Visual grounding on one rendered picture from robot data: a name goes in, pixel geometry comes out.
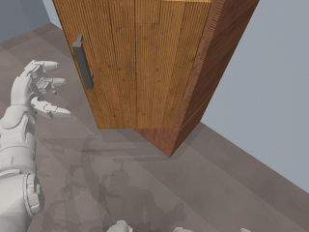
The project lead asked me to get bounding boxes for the left robot upper arm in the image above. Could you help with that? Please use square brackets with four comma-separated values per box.
[0, 173, 45, 232]

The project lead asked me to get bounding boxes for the robot left shin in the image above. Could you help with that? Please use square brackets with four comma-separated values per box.
[116, 220, 127, 225]

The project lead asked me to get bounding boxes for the handle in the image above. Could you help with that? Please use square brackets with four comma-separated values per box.
[71, 34, 94, 90]

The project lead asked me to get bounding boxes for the left robot forearm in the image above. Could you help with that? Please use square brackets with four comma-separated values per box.
[0, 105, 37, 180]

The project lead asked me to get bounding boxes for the robot left hand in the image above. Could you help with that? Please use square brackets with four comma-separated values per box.
[11, 60, 72, 119]

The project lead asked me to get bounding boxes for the cupboard door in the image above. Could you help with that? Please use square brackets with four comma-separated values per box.
[52, 0, 212, 130]

